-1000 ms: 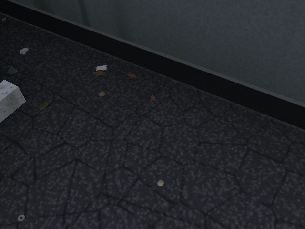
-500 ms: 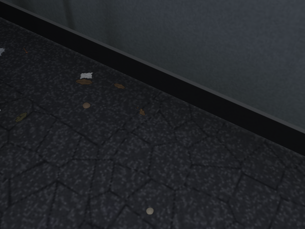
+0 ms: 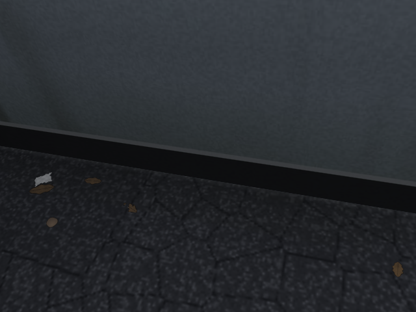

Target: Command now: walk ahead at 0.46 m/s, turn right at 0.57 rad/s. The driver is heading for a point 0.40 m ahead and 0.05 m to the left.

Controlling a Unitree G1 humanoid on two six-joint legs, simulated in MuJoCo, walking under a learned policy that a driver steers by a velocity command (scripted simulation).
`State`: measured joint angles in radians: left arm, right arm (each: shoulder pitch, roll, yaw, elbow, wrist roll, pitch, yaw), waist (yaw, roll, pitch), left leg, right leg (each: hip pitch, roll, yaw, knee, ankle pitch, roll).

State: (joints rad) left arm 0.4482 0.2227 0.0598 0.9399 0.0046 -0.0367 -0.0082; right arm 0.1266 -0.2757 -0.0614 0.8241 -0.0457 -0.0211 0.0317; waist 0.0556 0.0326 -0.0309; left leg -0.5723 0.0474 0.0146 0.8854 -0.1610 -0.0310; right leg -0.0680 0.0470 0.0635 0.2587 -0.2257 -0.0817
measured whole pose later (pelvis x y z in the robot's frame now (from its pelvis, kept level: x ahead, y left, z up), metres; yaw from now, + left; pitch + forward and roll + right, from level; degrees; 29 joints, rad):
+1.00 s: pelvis +0.35 -0.02 -0.01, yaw -9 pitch -1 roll +0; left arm 0.13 0.20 -0.01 1.05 -0.01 -0.06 0.02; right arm 0.19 -0.23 0.01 1.11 0.00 -0.04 -0.03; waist -0.02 0.03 0.03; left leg 0.01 0.03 0.01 0.34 -0.33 -0.02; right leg -0.23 0.06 -0.05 0.39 -0.15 -0.06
